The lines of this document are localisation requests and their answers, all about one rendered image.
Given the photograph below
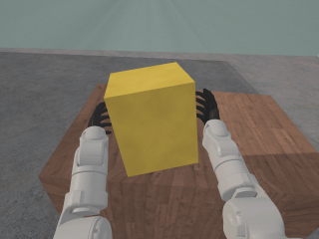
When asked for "robot right forearm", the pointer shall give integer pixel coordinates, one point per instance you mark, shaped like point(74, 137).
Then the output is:
point(233, 176)

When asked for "pedestal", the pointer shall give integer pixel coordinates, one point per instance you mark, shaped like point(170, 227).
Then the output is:
point(184, 202)

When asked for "carton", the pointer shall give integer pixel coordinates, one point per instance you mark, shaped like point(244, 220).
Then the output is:
point(153, 115)

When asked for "right robot upper arm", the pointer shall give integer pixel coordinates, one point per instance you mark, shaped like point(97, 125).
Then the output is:
point(252, 218)

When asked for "robot right hand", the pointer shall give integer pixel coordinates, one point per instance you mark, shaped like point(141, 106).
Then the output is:
point(210, 110)

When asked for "robot left forearm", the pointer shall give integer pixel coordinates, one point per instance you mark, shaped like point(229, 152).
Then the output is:
point(88, 195)

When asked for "robot left hand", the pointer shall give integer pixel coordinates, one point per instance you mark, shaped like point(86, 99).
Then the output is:
point(96, 118)

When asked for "left robot upper arm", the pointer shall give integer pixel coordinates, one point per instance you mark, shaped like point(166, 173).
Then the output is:
point(94, 227)

